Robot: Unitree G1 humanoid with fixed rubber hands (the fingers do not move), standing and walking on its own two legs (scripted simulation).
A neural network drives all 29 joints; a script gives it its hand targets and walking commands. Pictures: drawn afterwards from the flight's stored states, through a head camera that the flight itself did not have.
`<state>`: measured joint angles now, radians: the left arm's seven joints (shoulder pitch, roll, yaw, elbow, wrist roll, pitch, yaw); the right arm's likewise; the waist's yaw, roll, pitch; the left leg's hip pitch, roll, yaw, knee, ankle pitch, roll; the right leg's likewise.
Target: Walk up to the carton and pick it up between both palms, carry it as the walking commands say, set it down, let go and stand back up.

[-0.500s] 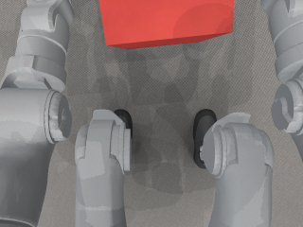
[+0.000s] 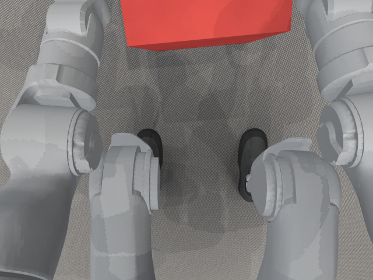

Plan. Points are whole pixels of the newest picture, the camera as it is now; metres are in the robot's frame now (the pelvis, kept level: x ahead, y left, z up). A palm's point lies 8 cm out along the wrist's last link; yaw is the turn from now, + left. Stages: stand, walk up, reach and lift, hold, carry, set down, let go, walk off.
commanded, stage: reach and lift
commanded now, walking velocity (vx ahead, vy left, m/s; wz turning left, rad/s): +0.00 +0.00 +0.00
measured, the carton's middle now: out of the picture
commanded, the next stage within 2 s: none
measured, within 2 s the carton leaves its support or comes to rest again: leaves its support in 0.80 s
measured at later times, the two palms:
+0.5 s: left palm out of the picture +0.55 +0.16 -0.18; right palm out of the picture +0.56 -0.14 -0.18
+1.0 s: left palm out of the picture +0.56 +0.16 -0.15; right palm out of the picture +0.57 -0.13 -0.15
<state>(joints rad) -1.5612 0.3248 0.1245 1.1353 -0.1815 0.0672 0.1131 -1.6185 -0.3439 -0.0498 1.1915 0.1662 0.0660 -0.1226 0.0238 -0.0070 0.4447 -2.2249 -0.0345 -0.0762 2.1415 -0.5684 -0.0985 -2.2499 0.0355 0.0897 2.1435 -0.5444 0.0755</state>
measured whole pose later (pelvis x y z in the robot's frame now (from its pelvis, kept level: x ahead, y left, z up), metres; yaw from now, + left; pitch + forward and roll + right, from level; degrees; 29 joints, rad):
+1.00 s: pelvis -0.01 +0.00 +0.00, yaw +0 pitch +36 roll +1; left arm -1.48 0.23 0.34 0.85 -0.01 0.26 0.14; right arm -1.53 -0.24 -0.26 0.92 -0.01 0.25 -0.12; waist 0.02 -0.01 0.42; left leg -2.20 -0.07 -0.08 2.14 -0.56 -0.11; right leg -2.22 0.08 0.11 2.14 -0.54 0.10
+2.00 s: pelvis -0.01 +0.00 +0.08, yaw +0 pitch +38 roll +1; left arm -1.32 0.10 0.48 0.66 0.13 0.41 0.09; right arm -1.34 -0.11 -0.41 0.71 -0.18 0.42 -0.06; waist 0.01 -0.01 0.20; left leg -2.02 -0.08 -0.09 1.86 -0.51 -0.10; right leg -2.04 0.08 0.11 1.86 -0.49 0.09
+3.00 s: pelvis +0.03 +0.00 +0.20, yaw -1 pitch +43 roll +1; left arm -0.89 -0.09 0.53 0.59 0.26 0.38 0.04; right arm -0.88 0.05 -0.46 0.62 -0.26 0.38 -0.01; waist 0.02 -0.01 -0.24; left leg -1.71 -0.07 -0.11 1.42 -0.46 -0.08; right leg -1.73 0.09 0.13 1.42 -0.43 0.07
